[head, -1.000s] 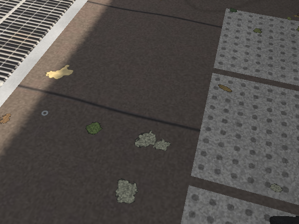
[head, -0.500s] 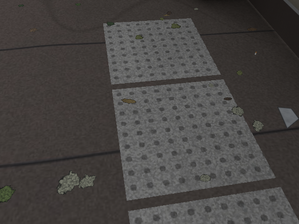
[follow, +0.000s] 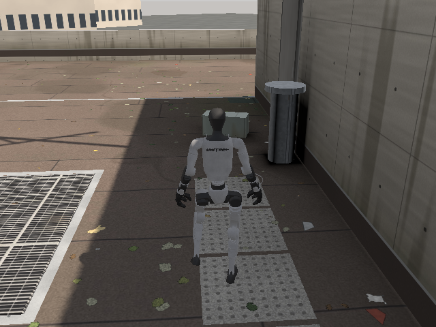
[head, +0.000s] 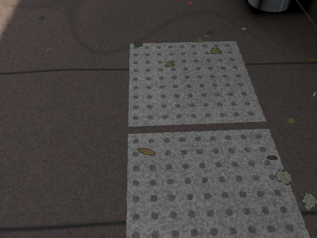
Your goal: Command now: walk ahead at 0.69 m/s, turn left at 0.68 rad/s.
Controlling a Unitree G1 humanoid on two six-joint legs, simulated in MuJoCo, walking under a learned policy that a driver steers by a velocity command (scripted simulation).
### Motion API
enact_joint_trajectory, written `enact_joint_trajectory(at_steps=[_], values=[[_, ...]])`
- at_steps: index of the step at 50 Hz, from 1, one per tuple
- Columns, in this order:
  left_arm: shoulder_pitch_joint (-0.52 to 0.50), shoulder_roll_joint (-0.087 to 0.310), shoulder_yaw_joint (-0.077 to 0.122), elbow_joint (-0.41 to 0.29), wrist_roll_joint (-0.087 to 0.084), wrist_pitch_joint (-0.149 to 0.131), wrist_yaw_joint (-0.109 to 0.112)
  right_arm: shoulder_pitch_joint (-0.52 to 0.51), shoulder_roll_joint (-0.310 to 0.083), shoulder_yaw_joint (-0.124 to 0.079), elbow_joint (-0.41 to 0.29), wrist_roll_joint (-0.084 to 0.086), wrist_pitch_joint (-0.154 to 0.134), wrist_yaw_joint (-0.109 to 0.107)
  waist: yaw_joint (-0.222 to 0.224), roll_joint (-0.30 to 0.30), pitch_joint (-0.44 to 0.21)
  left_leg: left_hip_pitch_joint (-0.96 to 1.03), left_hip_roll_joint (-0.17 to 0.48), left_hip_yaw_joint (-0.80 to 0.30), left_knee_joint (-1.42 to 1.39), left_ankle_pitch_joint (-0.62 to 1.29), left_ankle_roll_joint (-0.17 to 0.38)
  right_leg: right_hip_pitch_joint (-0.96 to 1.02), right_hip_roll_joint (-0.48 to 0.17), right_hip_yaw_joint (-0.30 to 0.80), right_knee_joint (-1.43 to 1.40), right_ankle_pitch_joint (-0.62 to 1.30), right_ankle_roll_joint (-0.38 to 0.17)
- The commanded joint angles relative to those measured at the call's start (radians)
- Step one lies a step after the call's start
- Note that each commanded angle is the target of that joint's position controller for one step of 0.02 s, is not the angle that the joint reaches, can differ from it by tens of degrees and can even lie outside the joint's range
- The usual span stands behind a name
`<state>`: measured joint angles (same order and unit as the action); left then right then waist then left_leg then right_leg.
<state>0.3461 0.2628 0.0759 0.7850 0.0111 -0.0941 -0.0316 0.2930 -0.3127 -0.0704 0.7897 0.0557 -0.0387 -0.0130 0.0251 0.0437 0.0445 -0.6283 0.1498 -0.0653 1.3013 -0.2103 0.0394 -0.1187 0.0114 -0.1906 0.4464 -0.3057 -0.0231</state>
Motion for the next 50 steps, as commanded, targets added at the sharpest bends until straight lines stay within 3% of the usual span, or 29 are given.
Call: enact_joint_trajectory(at_steps=[1,3,5,6,8,9,10,11,12,13,14,15,16,18,21,25,29,32,34,36,38,39,40,41,42,45,46,48,50], values=[[-0.233,0.037,0.000,-0.088,0.008,-0.038,0.014,0.055,0.030,0.008,-0.071,-0.022,0.027,0.001,-0.108,-0.161,0.137,0.013,0.021,0.009,-0.094,0.094,-0.027,-0.222,-0.207,0.019,-0.293,0.584,-0.071],[-0.278,0.066,0.005,-0.098,0.004,-0.033,0.038,0.017,0.021,0.012,-0.083,-0.042,0.012,0.019,-0.112,-0.118,0.145,0.094,-0.032,0.094,-0.344,0.261,-0.036,-0.249,-0.144,-0.089,-0.266,0.602,-0.060],[-0.200,0.153,0.025,-0.090,-0.016,-0.030,0.064,-0.039,0.010,0.011,-0.099,-0.055,0.001,0.056,-0.066,-0.063,0.069,0.182,-0.096,0.181,-0.527,0.387,-0.024,-0.123,-0.172,-0.096,-0.192,0.768,-0.058],[-0.184,0.196,0.035,-0.086,-0.030,-0.023,0.071,-0.025,-0.009,0.003,-0.109,-0.050,0.003,0.070,-0.079,-0.084,0.022,0.216,-0.123,0.195,-0.567,0.385,-0.008,-0.039,-0.197,-0.086,-0.131,0.897,-0.050],[-0.223,0.242,0.050,-0.104,-0.055,0.007,0.070,0.105,-0.086,-0.031,-0.104,-0.035,0.026,0.074,-0.159,-0.143,-0.078,0.334,-0.180,0.221,-0.573,0.274,0.037,0.069,-0.236,-0.072,0.064,1.127,-0.038],[-0.256,0.237,0.051,-0.119,-0.064,0.017,0.060,0.225,-0.162,-0.065,-0.092,-0.035,0.042,0.066,-0.227,-0.140,-0.138,0.481,-0.200,0.209,-0.578,0.236,0.075,0.041,-0.244,-0.052,0.248,1.124,-0.029],[-0.290,0.191,0.040,-0.127,-0.073,0.017,0.044,0.344,-0.220,-0.096,-0.073,-0.034,0.054,0.045,-0.294,-0.076,-0.179,0.665,-0.211,0.174,-0.679,0.326,0.111,-0.044,-0.199,-0.045,0.528,0.916,0.012],[-0.268,0.034,0.000,-0.142,-0.042,0.011,0.025,0.248,-0.234,-0.089,-0.067,-0.027,0.047,0.028,-0.186,0.227,-0.041,0.666,-0.141,-0.023,-0.756,0.748,0.136,-0.246,0.001,0.005,0.881,-0.231,0.063],[-0.034,-0.007,-0.018,-0.162,-0.025,0.000,0.013,0.093,-0.264,-0.070,-0.158,-0.088,0.012,0.033,0.019,0.334,-0.177,0.799,0.036,-0.518,-0.765,1.002,0.352,-0.494,0.130,0.204,1.163,-0.412,0.094],[0.001,0.127,-0.008,-0.163,-0.012,-0.007,0.015,0.030,-0.266,-0.076,-0.235,-0.096,-0.009,0.056,-0.011,0.176,-0.379,0.840,0.143,-0.752,-0.937,0.637,0.425,-0.494,0.106,0.367,1.183,-0.347,0.072],[-0.114,0.186,0.006,-0.179,-0.019,-0.008,0.021,-0.015,-0.225,-0.072,-0.255,-0.063,-0.019,0.066,-0.022,0.002,-0.275,0.754,0.111,-0.720,-1.001,0.323,0.389,-0.533,0.079,0.372,1.083,-0.266,0.045],[-0.190,0.176,0.008,-0.188,-0.008,0.001,0.037,-0.055,-0.186,-0.065,-0.257,-0.030,-0.022,0.062,0.001,-0.141,-0.184,0.642,0.063,-0.661,-1.020,0.154,0.327,-0.540,0.039,0.369,0.988,-0.193,0.042],[-0.215,0.168,0.007,-0.195,-0.004,0.014,0.046,-0.082,-0.167,-0.059,-0.263,-0.023,-0.024,0.054,0.021,-0.148,-0.160,0.561,0.045,-0.626,-1.018,0.187,0.300,-0.510,0.020,0.382,0.920,-0.155,0.047],[-0.253,0.165,0.011,-0.197,0.000,0.041,0.050,-0.105,-0.149,-0.058,-0.275,-0.040,-0.011,0.028,0.025,-0.110,-0.137,0.463,-0.030,-0.490,-1.003,0.355,0.252,-0.436,0.003,0.384,0.793,-0.125,0.067],[-0.293,0.102,-0.001,-0.193,0.008,0.056,0.054,-0.055,-0.167,-0.066,-0.262,-0.033,0.019,-0.009,-0.004,-0.086,-0.168,0.458,-0.078,-0.398,-0.939,0.590,0.230,-0.451,0.031,0.358,0.668,-0.076,0.112],[-0.310,0.108,0.001,-0.175,-0.009,0.074,0.062,-0.066,-0.142,-0.051,-0.272,-0.032,0.063,-0.043,-0.028,-0.002,-0.203,0.471,-0.104,-0.361,-0.895,0.467,0.172,-0.478,0.029,0.345,0.572,0.059,0.148],[-0.333,0.112,-0.001,-0.169,-0.006,0.070,0.062,-0.082,-0.087,-0.021,-0.274,-0.060,0.075,-0.046,-0.062,0.076,-0.182,0.485,-0.092,-0.343,-0.874,0.371,0.149,-0.465,-0.016,0.312,0.484,0.130,0.150],[-0.317,0.096,-0.016,-0.157,-0.005,0.055,0.044,-0.098,-0.009,0.020,-0.253,-0.086,0.066,-0.033,-0.075,0.078,-0.167,0.454,-0.054,-0.319,-0.860,0.401,0.152,-0.340,-0.069,0.289,0.363,0.159,0.119],[-0.308,0.114,-0.012,-0.155,-0.017,0.048,0.031,-0.110,-0.032,0.021,-0.236,-0.095,0.056,-0.011,-0.082,0.094,-0.118,0.409,-0.034,-0.309,-0.865,0.413,0.164,-0.249,-0.052,0.254,0.276,0.115,0.089],[-0.290,0.158,0.003,-0.164,-0.027,0.041,0.021,-0.124,-0.092,0.004,-0.224,-0.082,0.053,-0.004,-0.063,0.097,-0.069,0.429,-0.030,-0.309,-0.834,0.431,0.159,-0.235,-0.020,0.223,0.144,0.126,0.051],[-0.269,0.211,0.015,-0.176,-0.018,0.032,0.017,-0.091,-0.108,-0.006,-0.213,-0.075,0.043,-0.010,-0.062,0.007,-0.078,0.462,-0.100,-0.263,-0.751,0.312,0.096,-0.184,-0.065,0.346,0.018,0.504,-0.007],[-0.244,0.270,0.031,-0.172,-0.011,0.034,0.018,-0.051,-0.102,-0.011,-0.219,-0.087,0.037,-0.017,-0.101,-0.137,-0.102,0.415,-0.207,-0.159,-0.631,0.164,0.041,-0.122,-0.145,0.481,0.022,0.737,-0.076],[-0.180,0.275,0.039,-0.157,-0.020,0.041,0.020,-0.097,-0.110,-0.016,-0.230,-0.091,0.037,-0.026,-0.056,-0.242,-0.108,0.301,-0.296,-0.043,-0.493,-0.050,-0.034,-0.063,-0.244,0.645,-0.029,0.782,-0.203],[-0.084,0.244,0.034,-0.134,-0.018,0.048,0.025,-0.175,-0.101,-0.015,-0.256,-0.084,0.039,-0.032,0.002,-0.304,-0.119,0.144,-0.325,-0.025,-0.351,-0.395,-0.074,0.031,-0.325,0.815,-0.086,0.776,-0.287],[-0.039,0.239,0.035,-0.125,-0.014,0.051,0.032,-0.191,-0.091,-0.016,-0.261,-0.071,0.044,-0.030,0.024,-0.247,-0.163,0.077,-0.307,-0.078,-0.196,-0.475,-0.087,0.095,-0.323,0.848,-0.091,0.670,-0.288],[-0.149,0.225,0.044,-0.165,-0.043,0.080,0.061,-0.223,-0.041,-0.010,-0.251,-0.058,0.060,-0.018,-0.012,-0.131,-0.140,0.044,-0.245,-0.093,-0.225,-0.309,-0.104,0.054,-0.195,0.684,-0.073,0.460,-0.170],[-0.150,0.208,0.043,-0.164,-0.056,0.099,0.070,-0.219,-0.027,-0.007,-0.253,-0.054,0.053,-0.011,-0.022,-0.129,-0.168,0.092,-0.238,-0.066,-0.360,-0.256,-0.101,0.031,-0.136,0.654,-0.106,0.179,-0.136],[-0.129,0.219,0.047,-0.173,-0.054,0.122,0.082,-0.229,-0.009,-0.006,-0.255,-0.038,0.031,0.013,-0.012,-0.235,-0.160,0.207,-0.270,-0.012,-0.538,-0.247,-0.103,-0.055,-0.098,0.700,-0.189,-0.232,-0.141],[-0.154,0.226,0.049,-0.194,-0.047,0.122,0.081,-0.188,-0.019,-0.013,-0.236,-0.026,0.003,0.026,-0.040,-0.285,-0.136,0.371,-0.276,-0.010,-0.695,-0.266,-0.082,-0.178,-0.088,0.729,-0.218,-0.312,-0.142]])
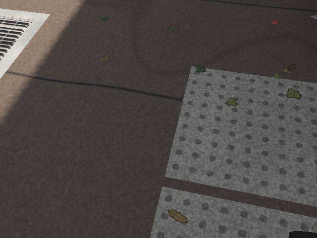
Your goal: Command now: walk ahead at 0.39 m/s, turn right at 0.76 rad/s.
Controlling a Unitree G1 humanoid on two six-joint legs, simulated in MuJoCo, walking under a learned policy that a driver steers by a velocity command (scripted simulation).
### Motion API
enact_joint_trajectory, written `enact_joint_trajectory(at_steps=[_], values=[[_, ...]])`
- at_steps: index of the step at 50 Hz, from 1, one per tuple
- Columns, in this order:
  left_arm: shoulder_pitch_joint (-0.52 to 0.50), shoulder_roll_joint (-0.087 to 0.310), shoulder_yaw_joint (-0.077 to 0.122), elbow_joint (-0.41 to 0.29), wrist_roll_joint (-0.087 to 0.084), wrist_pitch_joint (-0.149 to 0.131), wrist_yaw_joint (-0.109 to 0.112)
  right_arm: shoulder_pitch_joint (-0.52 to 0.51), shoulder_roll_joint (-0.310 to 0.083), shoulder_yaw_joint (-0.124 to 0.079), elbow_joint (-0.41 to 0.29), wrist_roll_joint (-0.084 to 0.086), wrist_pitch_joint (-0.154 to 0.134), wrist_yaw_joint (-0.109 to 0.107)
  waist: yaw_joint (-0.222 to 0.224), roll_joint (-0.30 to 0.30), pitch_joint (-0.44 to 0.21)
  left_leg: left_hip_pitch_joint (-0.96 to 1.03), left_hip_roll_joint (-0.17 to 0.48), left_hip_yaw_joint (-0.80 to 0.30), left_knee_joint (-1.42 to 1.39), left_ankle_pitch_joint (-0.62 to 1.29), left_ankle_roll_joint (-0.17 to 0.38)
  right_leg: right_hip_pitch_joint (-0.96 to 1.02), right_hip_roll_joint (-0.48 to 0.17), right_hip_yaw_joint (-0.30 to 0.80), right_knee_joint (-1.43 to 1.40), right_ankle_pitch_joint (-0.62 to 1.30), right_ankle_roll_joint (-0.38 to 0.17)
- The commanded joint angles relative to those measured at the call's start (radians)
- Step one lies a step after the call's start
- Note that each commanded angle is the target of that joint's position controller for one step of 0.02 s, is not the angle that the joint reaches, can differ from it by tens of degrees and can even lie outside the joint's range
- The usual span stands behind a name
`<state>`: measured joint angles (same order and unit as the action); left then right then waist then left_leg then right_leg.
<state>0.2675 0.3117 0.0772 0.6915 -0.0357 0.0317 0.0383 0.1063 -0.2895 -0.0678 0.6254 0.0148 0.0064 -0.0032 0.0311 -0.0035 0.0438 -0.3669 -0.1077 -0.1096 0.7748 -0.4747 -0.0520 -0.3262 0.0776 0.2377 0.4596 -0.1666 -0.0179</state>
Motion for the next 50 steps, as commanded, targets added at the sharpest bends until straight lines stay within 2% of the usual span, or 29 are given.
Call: enact_joint_trajectory(at_steps=[1,3,4,5,6,8,9,12,15,18,22,23,24,25,26,27,28,29,30,31,33,37,42,44,46,47,48,49,50], values=[[-0.094,0.171,0.047,-0.113,-0.003,-0.004,0.008,0.034,-0.060,-0.024,-0.055,0.018,-0.055,0.016,-0.064,-0.232,-0.117,0.185,-0.004,0.029,-0.264,0.069,0.020,-0.024,-0.145,0.311,-0.235,-0.443,-0.135],[-0.173,0.129,0.033,-0.158,-0.008,-0.007,0.006,0.188,-0.113,-0.048,0.017,0.010,-0.069,0.002,-0.142,-0.182,-0.087,0.468,0.070,0.048,-0.522,0.274,0.058,-0.240,-0.055,0.221,-0.136,-0.419,-0.035],[-0.098,0.054,0.015,-0.143,-0.007,-0.010,-0.001,0.226,-0.143,-0.059,0.026,0.014,-0.072,-0.007,-0.123,-0.005,-0.154,0.638,0.257,-0.117,-0.480,0.174,0.089,-0.383,0.002,0.096,0.167,-0.451,-0.008],[-0.106,0.008,-0.004,-0.186,-0.008,-0.030,-0.009,0.211,-0.190,-0.055,0.004,-0.028,-0.080,-0.002,-0.102,0.168,-0.131,0.574,0.462,-0.472,-0.553,-0.146,0.184,-0.555,0.035,0.026,0.400,-0.352,-0.012],[-0.114,0.051,-0.003,-0.211,-0.015,-0.052,-0.020,0.142,-0.189,-0.056,-0.009,-0.051,-0.099,0.002,-0.055,0.212,-0.050,0.465,0.529,-0.580,-0.596,-0.298,0.253,-0.634,-0.083,-0.007,0.544,-0.261,-0.010],[-0.086,0.087,0.004,-0.156,0.007,-0.069,-0.034,0.152,-0.103,-0.031,0.003,-0.017,-0.114,-0.007,-0.059,0.118,0.004,0.450,0.432,-0.407,-0.598,-0.191,0.223,-0.654,-0.105,-0.046,0.638,-0.141,0.006],[-0.083,0.076,0.000,-0.145,0.016,-0.078,-0.039,0.191,-0.109,-0.029,0.018,-0.015,-0.117,-0.008,-0.068,0.085,0.011,0.443,0.395,-0.337,-0.599,-0.127,0.208,-0.650,-0.109,-0.057,0.661,-0.097,0.008],[-0.154,0.047,-0.014,-0.167,0.007,-0.099,-0.049,0.301,-0.117,-0.022,0.064,-0.025,-0.128,-0.002,-0.102,0.077,0.062,0.400,0.356,-0.219,-0.630,-0.019,0.224,-0.682,-0.108,-0.077,0.688,0.008,0.012],[-0.247,0.026,-0.031,-0.208,0.017,-0.116,-0.059,0.329,-0.090,0.001,0.094,-0.007,-0.115,0.000,-0.101,0.104,0.108,0.317,0.341,-0.181,-0.677,0.081,0.261,-0.632,-0.160,-0.175,0.547,0.092,0.038],[-0.365,-0.006,-0.049,-0.246,0.011,-0.145,-0.088,0.365,-0.121,0.001,0.112,0.008,-0.101,-0.008,-0.140,0.116,0.129,0.207,0.329,-0.116,-0.700,0.217,0.251,-0.412,-0.140,-0.227,0.318,0.154,0.062],[-0.313,0.071,-0.016,-0.239,-0.009,-0.160,-0.099,0.385,-0.173,-0.006,0.141,0.019,-0.091,-0.008,-0.075,0.183,0.082,0.225,0.360,-0.111,-0.630,0.383,0.219,-0.098,-0.076,-0.238,0.126,0.062,0.040],[-0.226,0.110,0.005,-0.226,-0.016,-0.157,-0.090,0.386,-0.180,-0.004,0.152,0.008,-0.088,-0.007,-0.008,0.201,0.022,0.232,0.345,-0.083,-0.503,0.616,0.199,0.036,-0.049,-0.254,0.109,-0.012,0.014],[-0.041,0.151,0.030,-0.184,-0.019,-0.151,-0.074,0.372,-0.172,0.001,0.150,-0.005,-0.088,-0.006,0.102,0.197,-0.096,0.153,0.297,-0.027,-0.258,0.778,0.167,0.289,-0.052,-0.260,0.125,-0.031,-0.010],[0.196,0.203,0.049,-0.148,-0.006,-0.136,-0.053,0.355,-0.117,0.019,0.113,-0.032,-0.095,-0.005,0.214,0.120,-0.287,-0.103,0.252,-0.028,0.099,0.582,0.130,0.667,-0.234,-0.080,0.186,-0.155,-0.045],[0.282,0.304,0.061,-0.114,0.037,-0.129,-0.059,0.470,0.050,0.057,0.063,0.007,-0.120,-0.005,0.121,-0.301,-0.527,-0.356,0.120,-0.031,0.471,-0.033,0.093,0.888,-0.493,0.459,-0.023,-0.657,-0.164],[0.268,0.227,0.044,-0.109,0.039,-0.132,-0.063,0.412,-0.032,0.036,0.060,0.066,-0.129,-0.010,0.132,-0.325,-0.462,-0.447,0.139,-0.084,0.628,0.008,0.095,0.779,-0.509,0.646,-0.220,-0.818,-0.161],[0.208,0.163,0.025,-0.085,0.024,-0.133,-0.058,0.299,-0.076,0.019,0.036,0.079,-0.120,-0.014,0.124,-0.275,-0.258,-0.554,0.183,-0.027,0.693,0.078,0.096,0.656,-0.491,0.480,-0.217,-0.693,-0.134],[0.162,0.119,0.014,-0.068,0.029,-0.132,-0.056,0.248,-0.066,0.022,0.033,0.058,-0.110,-0.015,0.099,-0.171,-0.157,-0.542,0.231,0.002,0.678,0.149,0.100,0.518,-0.470,0.316,-0.198,-0.508,-0.128],[0.103,0.078,0.005,-0.054,0.046,-0.132,-0.058,0.228,-0.057,0.017,0.038,0.032,-0.097,-0.011,0.054,-0.132,-0.085,-0.478,0.261,0.005,0.624,0.204,0.099,0.377,-0.415,0.178,-0.207,-0.358,-0.118],[0.054,0.038,-0.003,-0.041,0.059,-0.136,-0.056,0.252,-0.032,0.015,0.042,0.033,-0.077,-0.001,0.004,-0.176,-0.055,-0.408,0.286,-0.009,0.594,0.230,0.096,0.279,-0.384,0.069,-0.225,-0.266,-0.111],[-0.019,-0.002,-0.005,-0.018,0.042,-0.144,-0.053,0.240,0.012,0.019,0.037,0.042,-0.034,0.010,-0.040,-0.165,0.012,-0.389,0.307,0.001,0.567,0.214,0.094,0.192,-0.370,-0.095,-0.274,-0.131,-0.094],[-0.064,0.047,0.009,0.004,0.049,-0.154,-0.040,0.164,-0.001,0.020,-0.009,0.021,-0.011,0.018,-0.084,-0.083,0.105,-0.438,0.307,0.014,0.450,0.376,0.080,0.136,-0.355,-0.302,-0.346,0.039,-0.100],[-0.012,0.161,0.034,0.032,0.038,-0.143,-0.031,-0.018,-0.037,0.023,-0.059,0.019,-0.032,0.067,-0.036,0.034,0.158,-0.339,0.247,0.173,0.094,0.553,0.145,0.264,-0.324,-0.494,-0.380,0.275,-0.061],[-0.001,0.227,0.048,0.034,0.034,-0.124,-0.030,-0.004,-0.084,0.003,-0.070,0.030,-0.034,0.072,-0.067,-0.023,0.088,-0.215,0.154,0.271,0.056,0.492,0.180,0.375,-0.331,-0.518,-0.249,0.836,-0.052],[-0.031,0.284,0.062,0.018,0.020,-0.096,-0.031,0.211,-0.174,-0.041,-0.038,0.047,-0.018,0.066,-0.201,-0.111,-0.053,0.047,0.069,0.311,0.077,0.326,0.223,0.404,-0.349,-0.517,0.093,1.245,-0.054],[-0.064,0.273,0.058,-0.002,0.014,-0.095,-0.031,0.444,-0.255,-0.085,0.025,0.041,-0.007,0.057,-0.310,-0.089,-0.169,0.387,0.035,0.276,0.018,0.318,0.265,0.255,-0.330,-0.489,0.391,1.203,-0.050],[-0.064,0.151,0.022,0.002,0.020,-0.113,-0.033,0.533,-0.291,-0.100,0.077,0.050,0.005,0.038,-0.312,0.093,-0.120,0.584,0.067,0.126,-0.055,0.321,0.303,-0.022,-0.180,-0.465,0.823,0.354,0.004],[0.075,-0.027,-0.033,-0.075,0.029,-0.161,-0.048,0.405,-0.352,-0.087,0.028,0.030,-0.013,0.039,-0.078,0.458,-0.198,0.761,0.246,-0.446,-0.243,0.118,0.496,-0.416,0.011,-0.294,1.205,-0.434,0.034],[-0.008,0.085,-0.031,-0.119,0.010,-0.207,-0.052,0.381,-0.274,-0.067,-0.033,0.005,-0.044,0.049,-0.131,0.285,-0.337,0.777,0.369,-0.795,-0.501,-0.142,0.521,-0.497,-0.010,-0.083,1.186,-0.359,-0.010]])
Over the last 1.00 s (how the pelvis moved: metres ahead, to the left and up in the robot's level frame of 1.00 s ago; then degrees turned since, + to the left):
0.40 -0.02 0.01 16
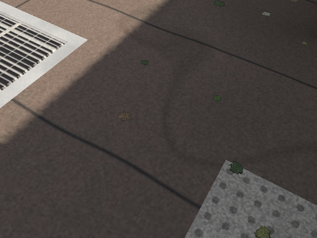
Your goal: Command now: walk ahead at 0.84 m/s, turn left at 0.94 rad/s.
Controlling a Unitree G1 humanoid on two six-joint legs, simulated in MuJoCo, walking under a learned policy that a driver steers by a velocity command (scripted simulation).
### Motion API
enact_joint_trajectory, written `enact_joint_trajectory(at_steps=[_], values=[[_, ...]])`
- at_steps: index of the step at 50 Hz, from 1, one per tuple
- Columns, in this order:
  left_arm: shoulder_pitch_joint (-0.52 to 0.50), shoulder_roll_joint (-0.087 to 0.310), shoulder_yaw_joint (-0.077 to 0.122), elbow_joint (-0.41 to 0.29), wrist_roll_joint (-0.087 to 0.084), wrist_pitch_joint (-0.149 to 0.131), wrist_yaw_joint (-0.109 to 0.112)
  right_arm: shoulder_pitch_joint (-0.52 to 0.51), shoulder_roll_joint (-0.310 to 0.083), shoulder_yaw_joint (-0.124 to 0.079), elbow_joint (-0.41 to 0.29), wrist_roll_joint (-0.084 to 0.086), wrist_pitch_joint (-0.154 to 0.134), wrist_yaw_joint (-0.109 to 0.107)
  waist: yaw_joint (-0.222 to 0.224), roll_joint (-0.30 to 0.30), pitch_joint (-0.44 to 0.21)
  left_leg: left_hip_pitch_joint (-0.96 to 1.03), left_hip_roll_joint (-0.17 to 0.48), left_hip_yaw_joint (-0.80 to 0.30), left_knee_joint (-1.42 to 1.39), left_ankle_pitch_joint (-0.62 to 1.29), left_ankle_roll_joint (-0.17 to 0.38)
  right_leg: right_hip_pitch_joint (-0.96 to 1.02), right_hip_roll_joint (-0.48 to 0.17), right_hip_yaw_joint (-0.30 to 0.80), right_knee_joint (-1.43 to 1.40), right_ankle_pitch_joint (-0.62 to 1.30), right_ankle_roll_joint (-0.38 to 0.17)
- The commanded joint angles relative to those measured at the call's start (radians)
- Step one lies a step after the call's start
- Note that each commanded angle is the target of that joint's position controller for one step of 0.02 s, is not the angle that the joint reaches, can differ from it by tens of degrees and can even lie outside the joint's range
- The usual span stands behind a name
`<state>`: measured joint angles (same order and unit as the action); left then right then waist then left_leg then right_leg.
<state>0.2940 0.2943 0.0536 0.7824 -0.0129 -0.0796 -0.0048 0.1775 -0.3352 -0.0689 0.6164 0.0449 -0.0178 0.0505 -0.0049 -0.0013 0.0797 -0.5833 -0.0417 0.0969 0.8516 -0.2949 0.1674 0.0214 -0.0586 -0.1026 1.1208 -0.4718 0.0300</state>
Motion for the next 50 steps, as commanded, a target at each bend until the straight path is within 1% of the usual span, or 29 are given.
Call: enact_joint_trajectory(at_steps=[1,2,3,5,8,10,11,12,14,16,18,19,20,21,22,23,24,25,28,32,36,40,42,43,44,45,46,48,50], values=[[-0.165,0.164,0.010,-0.235,-0.039,-0.111,-0.005,0.285,-0.188,-0.059,-0.030,-0.040,-0.045,-0.001,-0.098,0.121,-0.221,0.847,0.307,-0.994,-0.651,-0.244,0.232,-0.859,0.094,0.254,0.431,0.024,-0.085],[-0.185,0.143,0.007,-0.234,-0.029,-0.110,0.005,0.215,-0.179,-0.055,-0.032,-0.044,-0.065,0.005,-0.026,-0.049,-0.116,0.668,0.282,-0.901,-0.629,-0.047,0.195,-0.804,0.058,0.253,0.322,0.078,-0.083],[-0.162,0.132,0.007,-0.215,-0.001,-0.097,0.012,0.141,-0.168,-0.052,-0.045,-0.043,-0.075,0.005,0.027,-0.091,-0.087,0.535,0.242,-0.779,-0.580,0.177,0.180,-0.717,0.027,0.260,0.251,0.096,-0.061],[-0.114,0.158,0.022,-0.191,0.020,-0.055,0.009,0.057,-0.146,-0.045,-0.066,-0.041,-0.071,-0.015,0.077,-0.057,-0.072,0.369,0.174,-0.591,-0.573,0.468,0.155,-0.585,-0.011,0.260,0.130,0.110,-0.010],[-0.239,0.088,0.006,-0.233,0.051,-0.026,0.012,0.059,-0.139,-0.043,-0.042,-0.021,-0.046,-0.064,0.049,-0.044,-0.041,0.212,0.039,-0.386,-0.529,0.760,0.091,-0.512,0.054,0.152,-0.151,0.259,0.046],[-0.242,0.041,-0.010,-0.218,0.041,-0.021,0.004,0.082,-0.116,-0.038,-0.016,-0.023,-0.012,-0.093,0.017,0.004,-0.108,0.222,-0.017,-0.275,-0.470,0.749,0.021,-0.438,0.100,0.097,-0.375,0.474,0.058],[-0.270,0.029,-0.014,-0.215,0.035,-0.025,-0.005,0.133,-0.096,-0.033,0.004,-0.025,-0.003,-0.102,-0.032,0.028,-0.140,0.247,-0.015,-0.263,-0.466,0.667,-0.011,-0.403,0.110,0.080,-0.467,0.624,0.056],[-0.309,0.023,-0.016,-0.221,0.030,-0.031,-0.016,0.180,-0.078,-0.026,0.028,-0.027,0.000,-0.107,-0.070,0.050,-0.150,0.270,0.007,-0.278,-0.473,0.574,-0.025,-0.383,0.111,0.078,-0.519,0.737,0.050],[-0.350,0.037,-0.011,-0.227,0.030,-0.041,-0.031,0.205,-0.045,-0.012,0.062,-0.036,-0.004,-0.108,-0.094,0.088,-0.129,0.340,0.057,-0.313,-0.461,0.472,-0.019,-0.404,0.089,0.103,-0.583,0.791,0.025],[-0.311,0.089,0.012,-0.208,0.022,-0.050,-0.042,0.178,-0.036,-0.008,0.073,-0.053,-0.011,-0.106,-0.069,0.107,-0.117,0.436,0.107,-0.335,-0.389,0.483,-0.018,-0.429,0.074,0.121,-0.618,0.711,-0.018],[-0.130,0.129,0.036,-0.145,0.018,-0.059,-0.048,0.109,-0.051,-0.012,0.063,-0.065,-0.015,-0.099,0.025,0.093,-0.155,0.495,0.102,-0.288,-0.205,0.705,-0.051,-0.322,0.111,0.088,-0.671,0.684,-0.061],[-0.018,0.154,0.044,-0.121,0.020,-0.063,-0.050,0.085,-0.046,-0.010,0.042,-0.073,-0.014,-0.098,0.076,0.022,-0.222,0.455,0.042,-0.237,0.032,0.580,-0.090,-0.180,0.064,0.152,-0.673,0.896,-0.082],[-0.054,0.203,0.045,-0.150,0.042,-0.059,-0.049,0.237,0.003,0.003,0.028,-0.084,-0.011,-0.091,-0.033,-0.231,-0.315,0.189,-0.086,-0.195,0.387,-0.183,-0.173,0.083,-0.149,0.525,-0.625,1.160,-0.242],[-0.073,0.209,0.048,-0.173,0.038,-0.044,-0.047,0.342,-0.033,0.006,0.036,-0.066,-0.010,-0.077,-0.063,-0.277,-0.393,-0.018,-0.130,-0.238,0.574,-0.349,-0.222,0.227,-0.282,0.892,-0.723,0.940,-0.393],[-0.114,0.178,0.050,-0.210,0.015,-0.025,-0.041,0.256,-0.105,-0.005,0.035,-0.053,-0.001,-0.072,-0.011,-0.142,-0.373,-0.074,-0.076,-0.295,0.647,-0.265,-0.224,0.185,-0.267,0.920,-0.768,0.566,-0.382],[-0.124,0.144,0.041,-0.222,0.003,-0.003,-0.033,0.103,-0.124,-0.011,0.002,-0.060,0.011,-0.075,0.030,-0.002,-0.296,-0.076,-0.057,-0.279,0.620,-0.197,-0.217,0.058,-0.199,0.831,-0.796,0.340,-0.323],[-0.132,0.147,0.037,-0.225,0.001,0.012,-0.025,0.027,-0.101,-0.007,-0.027,-0.066,0.021,-0.079,0.023,0.054,-0.219,-0.088,-0.048,-0.275,0.572,-0.154,-0.213,-0.069,-0.163,0.788,-0.830,0.230,-0.299],[-0.136,0.155,0.038,-0.224,0.001,0.021,-0.014,0.004,-0.084,-0.003,-0.045,-0.074,0.027,-0.081,0.006,0.051,-0.183,-0.052,-0.031,-0.280,0.485,-0.119,-0.206,-0.159,-0.113,0.749,-0.855,0.166,-0.273],[-0.144,0.135,0.042,-0.226,-0.002,0.050,-0.001,0.001,-0.027,0.007,-0.029,-0.063,0.021,-0.087,-0.010,-0.065,-0.137,0.046,-0.030,-0.237,0.153,-0.126,-0.203,-0.253,0.000,0.619,-0.874,0.227,-0.209],[-0.106,0.191,0.072,-0.223,-0.012,0.087,0.024,-0.039,-0.025,0.001,-0.013,-0.056,0.013,-0.092,0.010,-0.102,-0.202,0.120,-0.055,-0.256,-0.033,-0.062,-0.226,-0.231,0.002,0.649,-0.850,0.255,-0.204],[-0.106,0.188,0.081,-0.232,-0.017,0.123,0.040,-0.097,-0.032,-0.007,-0.007,-0.046,-0.002,-0.080,0.036,-0.144,-0.170,0.177,-0.069,-0.271,-0.159,0.009,-0.231,-0.259,0.034,0.686,-0.855,0.120,-0.176],[-0.104,0.184,0.088,-0.243,-0.016,0.136,0.041,-0.102,-0.051,-0.020,0.005,-0.037,-0.031,-0.066,0.036,-0.173,-0.157,0.281,-0.063,-0.285,-0.352,0.037,-0.205,-0.235,0.044,0.763,-0.819,0.133,-0.161],[-0.107,0.158,0.078,-0.250,-0.027,0.136,0.037,-0.060,-0.079,-0.034,0.025,-0.035,-0.037,-0.068,0.009,-0.123,-0.177,0.448,0.026,-0.300,-0.532,0.165,-0.165,-0.301,0.103,0.734,-0.727,0.005,-0.114],[-0.063,0.121,0.065,-0.252,-0.026,0.137,0.034,-0.063,-0.127,-0.041,0.015,-0.055,-0.029,-0.074,0.036,0.016,-0.225,0.564,0.198,-0.452,-0.546,0.146,-0.073,-0.411,0.173,0.616,-0.574,-0.141,-0.075],[-0.050,0.135,0.069,-0.265,-0.038,0.131,0.026,-0.106,-0.155,-0.043,0.002,-0.089,-0.018,-0.073,0.058,0.244,-0.185,0.514,0.341,-0.595,-0.580,0.245,0.036,-0.534,0.276,0.381,-0.304,-0.157,-0.030],[-0.042,0.217,0.091,-0.253,-0.020,0.120,0.019,-0.136,-0.104,-0.036,-0.019,-0.101,-0.022,-0.075,0.057,0.201,-0.151,0.457,0.380,-0.607,-0.568,0.280,0.062,-0.573,0.198,0.358,-0.133,-0.094,0.012],[-0.028,0.236,0.097,-0.227,-0.015,0.122,0.017,-0.160,-0.065,-0.024,-0.029,-0.083,-0.020,-0.080,0.060,0.129,-0.132,0.439,0.332,-0.514,-0.539,0.284,0.041,-0.570,0.172,0.333,-0.060,-0.036,0.030],[0.000,0.182,0.081,-0.200,-0.003,0.137,0.026,-0.146,-0.050,-0.012,-0.026,-0.055,-0.009,-0.086,0.045,0.078,-0.110,0.443,0.274,-0.429,-0.513,0.314,0.024,-0.607,0.161,0.300,0.091,0.026,0.057],[-0.027,0.157,0.065,-0.212,-0.010,0.137,0.025,-0.113,-0.054,-0.005,-0.017,-0.058,0.001,-0.084,0.023,0.080,-0.092,0.443,0.257,-0.371,-0.513,0.438,0.048,-0.626,0.143,0.239,0.140,0.033,0.077]])
Over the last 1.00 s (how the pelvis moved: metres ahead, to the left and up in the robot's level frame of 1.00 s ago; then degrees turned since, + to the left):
0.58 -0.07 -0.06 20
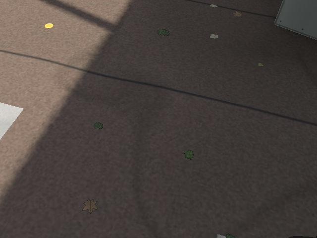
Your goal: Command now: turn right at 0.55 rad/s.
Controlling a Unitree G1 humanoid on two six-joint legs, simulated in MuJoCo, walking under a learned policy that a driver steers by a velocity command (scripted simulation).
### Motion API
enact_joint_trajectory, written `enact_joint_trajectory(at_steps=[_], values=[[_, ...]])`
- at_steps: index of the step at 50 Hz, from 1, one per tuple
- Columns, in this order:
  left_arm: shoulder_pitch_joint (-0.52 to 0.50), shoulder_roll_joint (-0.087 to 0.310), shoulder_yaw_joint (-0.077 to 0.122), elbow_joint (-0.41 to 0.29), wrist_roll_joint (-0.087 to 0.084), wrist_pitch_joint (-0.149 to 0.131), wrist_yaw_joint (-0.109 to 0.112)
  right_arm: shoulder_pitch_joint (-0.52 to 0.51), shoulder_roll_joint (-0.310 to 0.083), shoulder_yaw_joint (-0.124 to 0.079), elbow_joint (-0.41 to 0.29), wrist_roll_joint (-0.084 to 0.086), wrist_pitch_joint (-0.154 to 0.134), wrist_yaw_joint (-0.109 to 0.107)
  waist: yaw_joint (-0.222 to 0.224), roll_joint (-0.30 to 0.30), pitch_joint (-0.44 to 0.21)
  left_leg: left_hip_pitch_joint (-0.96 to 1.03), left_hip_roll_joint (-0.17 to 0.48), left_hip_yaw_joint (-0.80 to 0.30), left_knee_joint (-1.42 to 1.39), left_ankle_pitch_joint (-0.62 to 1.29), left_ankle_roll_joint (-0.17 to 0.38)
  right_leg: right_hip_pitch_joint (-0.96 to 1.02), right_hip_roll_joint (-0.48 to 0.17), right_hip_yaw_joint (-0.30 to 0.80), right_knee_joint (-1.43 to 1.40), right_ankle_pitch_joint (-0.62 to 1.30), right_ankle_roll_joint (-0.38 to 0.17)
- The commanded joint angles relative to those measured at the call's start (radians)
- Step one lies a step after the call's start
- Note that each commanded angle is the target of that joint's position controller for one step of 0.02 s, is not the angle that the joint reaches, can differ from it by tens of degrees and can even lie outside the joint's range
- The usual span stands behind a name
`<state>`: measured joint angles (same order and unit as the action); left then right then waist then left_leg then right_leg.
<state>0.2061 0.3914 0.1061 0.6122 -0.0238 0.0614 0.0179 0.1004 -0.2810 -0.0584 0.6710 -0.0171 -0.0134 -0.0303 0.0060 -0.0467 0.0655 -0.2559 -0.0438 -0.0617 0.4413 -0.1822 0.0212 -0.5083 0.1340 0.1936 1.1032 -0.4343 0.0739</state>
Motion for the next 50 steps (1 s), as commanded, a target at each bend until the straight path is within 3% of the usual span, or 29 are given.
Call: enact_joint_trajectory(at_steps=[1,3,6,7,9,12,13,14,15,16,17,18,19,22,26,29,31,32,33,34,35,36,37,38,40,42,45,50], values=[[0.032,0.048,0.005,-0.053,-0.003,-0.008,0.005,-0.012,-0.116,-0.016,-0.065,0.000,0.001,-0.001,-0.005,0.141,-0.079,0.143,0.249,-0.194,-0.101,0.355,0.203,-0.105,-0.058,-0.072,0.127,0.001,0.041],[-0.018,0.023,-0.010,-0.065,0.001,-0.014,0.014,0.036,-0.127,-0.016,-0.047,-0.001,0.006,0.004,-0.038,0.168,-0.099,0.200,0.244,-0.193,-0.086,0.408,0.220,-0.088,-0.069,-0.065,0.031,-0.009,0.052],[-0.007,-0.051,-0.043,-0.047,0.031,-0.016,0.015,-0.003,-0.102,0.001,-0.032,0.013,0.001,0.028,-0.005,0.206,-0.141,0.148,0.202,-0.166,-0.081,0.371,0.192,0.127,-0.127,-0.118,-0.284,-0.033,0.046],[-0.027,-0.045,-0.042,-0.045,0.031,-0.017,0.015,0.012,-0.133,-0.010,-0.027,0.021,0.004,0.035,-0.022,0.241,-0.121,0.126,0.191,-0.185,-0.086,0.344,0.191,0.165,-0.112,-0.153,-0.366,-0.032,0.048],[-0.041,0.006,-0.025,-0.038,0.017,-0.018,0.019,0.061,-0.209,-0.034,-0.015,0.032,0.013,0.038,-0.040,0.264,-0.103,0.144,0.212,-0.269,-0.074,0.352,0.203,0.182,-0.072,-0.163,-0.475,0.016,0.039],[0.034,0.019,-0.017,-0.003,0.010,-0.029,0.019,0.045,-0.206,-0.039,-0.015,0.066,0.014,0.029,0.018,0.235,-0.127,0.109,0.195,-0.345,-0.039,0.346,0.157,0.340,-0.075,-0.134,-0.784,0.229,-0.035],[0.070,0.059,-0.006,0.006,0.018,-0.030,0.024,0.056,-0.179,-0.034,-0.015,0.069,0.008,0.022,0.024,0.195,-0.170,-0.006,0.165,-0.318,-0.002,0.235,0.103,0.495,-0.155,-0.099,-0.774,0.323,-0.072],[0.107,0.125,0.010,0.003,0.040,-0.020,0.036,0.070,-0.111,-0.018,-0.029,0.053,-0.001,0.026,0.015,-0.020,-0.218,-0.182,0.075,-0.195,0.194,-0.036,0.035,0.640,-0.359,0.044,-0.716,0.592,-0.158],[0.051,0.144,0.020,0.010,0.062,-0.012,0.027,0.068,-0.106,-0.022,-0.048,0.062,-0.009,0.026,0.012,-0.255,-0.166,-0.345,-0.029,-0.004,0.330,-0.395,-0.027,0.545,-0.522,0.176,-0.754,0.707,-0.308],[0.002,0.068,-0.002,-0.023,0.072,-0.023,0.023,0.082,-0.189,-0.050,-0.023,0.050,-0.004,0.021,0.025,-0.146,-0.140,-0.345,0.027,-0.021,0.560,-0.446,-0.070,0.494,-0.537,0.154,-0.777,0.745,-0.349],[-0.065,0.017,-0.018,-0.032,0.068,-0.032,0.026,0.103,-0.191,-0.063,-0.007,0.054,0.011,0.018,-0.010,-0.111,-0.119,-0.355,0.037,-0.020,0.661,-0.396,-0.082,0.465,-0.483,0.069,-0.773,0.726,-0.311],[-0.119,-0.005,-0.025,-0.042,0.053,-0.043,0.027,0.145,-0.165,-0.062,0.016,0.051,0.036,0.009,-0.033,-0.100,-0.100,-0.357,0.049,-0.014,0.715,-0.339,-0.105,0.445,-0.423,-0.019,-0.766,0.704,-0.273],[-0.144,-0.011,-0.026,-0.038,0.035,-0.052,0.028,0.153,-0.152,-0.060,0.014,0.044,0.053,0.006,-0.037,-0.107,-0.074,-0.393,0.071,-0.011,0.734,-0.275,-0.123,0.446,-0.409,-0.064,-0.765,0.702,-0.260],[-0.101,0.001,-0.019,-0.014,0.041,-0.049,0.035,0.087,-0.109,-0.041,-0.045,0.047,0.063,0.019,0.003,-0.100,-0.058,-0.412,0.104,0.047,0.646,-0.176,-0.154,0.462,-0.394,-0.147,-0.782,0.675,-0.278],[-0.081,0.064,0.005,0.003,0.035,-0.037,0.029,0.046,-0.087,-0.023,-0.112,0.043,0.056,0.056,0.032,-0.094,-0.089,-0.306,0.132,0.096,0.432,-0.159,-0.122,0.477,-0.438,-0.207,-0.765,0.684,-0.281],[-0.092,0.095,0.020,0.011,0.010,-0.048,0.007,0.076,-0.120,-0.038,-0.132,0.044,0.068,0.068,0.016,-0.100,-0.097,-0.205,0.112,0.144,0.319,-0.153,-0.076,0.452,-0.463,-0.250,-0.717,0.703,-0.253],[-0.109,0.088,0.023,0.018,-0.011,-0.061,-0.007,0.119,-0.135,-0.054,-0.136,0.044,0.083,0.067,-0.021,-0.086,-0.104,-0.100,0.085,0.165,0.189,-0.093,-0.030,0.422,-0.461,-0.296,-0.621,0.675,-0.202],[-0.089,0.065,0.020,0.034,-0.015,-0.067,-0.014,0.182,-0.159,-0.071,-0.121,0.040,0.085,0.056,-0.054,-0.036,-0.130,0.030,0.051,0.158,0.092,0.000,0.008,0.362,-0.419,-0.350,-0.489,0.659,-0.151],[-0.038,0.037,0.011,0.040,0.002,-0.076,-0.020,0.270,-0.255,-0.105,-0.110,0.036,0.080,0.033,-0.082,0.148,-0.175,0.270,0.116,-0.015,0.004,0.380,0.082,0.158,-0.327,-0.397,-0.246,0.452,-0.065],[-0.068,-0.044,-0.024,-0.031,0.056,-0.081,-0.020,0.251,-0.381,-0.119,-0.149,0.015,0.065,0.019,-0.042,0.440,-0.234,0.409,0.418,-0.483,-0.025,0.681,0.318,-0.176,-0.149,-0.355,0.061,-0.256,0.022],[-0.153,0.017,-0.009,-0.018,0.045,-0.076,-0.013,0.255,-0.287,-0.093,-0.158,-0.006,0.037,0.034,-0.124,0.250,-0.324,0.361,0.457,-0.484,-0.065,0.594,0.379,-0.179,-0.151,-0.149,0.192,-0.286,0.009],[-0.147,0.036,-0.003,-0.017,0.013,-0.076,-0.015,0.265,-0.245,-0.078,-0.128,0.013,0.016,0.035,-0.103,0.185,-0.283,0.322,0.403,-0.403,-0.107,0.180,0.328,-0.196,-0.185,-0.128,0.177,-0.189,-0.029],[-0.120,0.035,-0.001,0.002,0.002,-0.079,-0.020,0.237,-0.191,-0.064,-0.108,0.046,0.007,0.031,-0.072,0.131,-0.226,0.279,0.348,-0.354,-0.156,-0.302,0.252,-0.223,-0.232,-0.141,0.088,-0.083,-0.060],[-0.111,0.044,0.002,0.017,0.007,-0.081,-0.023,0.196,-0.158,-0.046,-0.107,0.054,0.005,0.027,-0.060,0.167,-0.171,0.228,0.325,-0.341,-0.203,-0.474,0.215,-0.227,-0.236,-0.170,0.035,-0.003,-0.061],[-0.058,0.038,0.002,0.050,0.004,-0.086,-0.036,0.155,-0.159,-0.031,-0.107,0.023,-0.014,0.018,-0.031,0.237,-0.113,0.146,0.291,-0.280,-0.281,-0.503,0.189,-0.191,-0.232,-0.197,0.046,0.163,-0.056],[-0.049,0.031,0.000,0.066,-0.007,-0.094,-0.036,0.165,-0.168,-0.033,-0.096,0.002,-0.042,0.013,-0.031,0.196,-0.078,0.171,0.300,-0.221,-0.318,-0.449,0.170,-0.256,-0.242,-0.173,0.025,0.274,-0.057],[-0.054,0.013,-0.002,0.065,-0.016,-0.096,-0.027,0.214,-0.161,-0.032,-0.065,-0.005,-0.072,0.010,-0.048,0.169,-0.029,0.220,0.327,-0.128,-0.347,-0.410,0.148,-0.380,-0.215,-0.089,0.017,0.341,-0.039],[0.010,-0.002,0.000,0.073,-0.004,-0.092,-0.026,0.190,-0.140,-0.025,-0.036,-0.008,-0.089,0.011,-0.012,0.157,0.018,0.215,0.356,0.037,-0.380,-0.296,0.129,-0.454,-0.222,-0.075,0.035,0.454,0.009]])
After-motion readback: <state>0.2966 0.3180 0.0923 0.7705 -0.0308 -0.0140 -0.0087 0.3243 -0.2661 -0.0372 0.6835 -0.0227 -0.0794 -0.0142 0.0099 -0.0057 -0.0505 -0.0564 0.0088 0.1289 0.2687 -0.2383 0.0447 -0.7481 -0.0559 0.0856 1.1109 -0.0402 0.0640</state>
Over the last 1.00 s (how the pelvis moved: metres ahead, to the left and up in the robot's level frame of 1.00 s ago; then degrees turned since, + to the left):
0.41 0.04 0.05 -15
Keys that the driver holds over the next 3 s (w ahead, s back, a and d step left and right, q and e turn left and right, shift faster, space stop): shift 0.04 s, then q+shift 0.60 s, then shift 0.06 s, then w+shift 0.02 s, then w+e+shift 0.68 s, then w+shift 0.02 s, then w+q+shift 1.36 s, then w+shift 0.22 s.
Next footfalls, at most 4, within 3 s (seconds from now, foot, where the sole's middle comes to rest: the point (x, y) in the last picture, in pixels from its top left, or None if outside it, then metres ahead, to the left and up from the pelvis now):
0.26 right None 0.02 -0.14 -0.78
0.66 left None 0.02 0.14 -0.78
1.32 right None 0.46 -0.01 -0.78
1.80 left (132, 137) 0.96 0.14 -0.78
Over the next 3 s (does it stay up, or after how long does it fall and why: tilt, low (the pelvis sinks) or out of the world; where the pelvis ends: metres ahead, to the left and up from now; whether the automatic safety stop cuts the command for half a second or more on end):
stays up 1.60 0.50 0.00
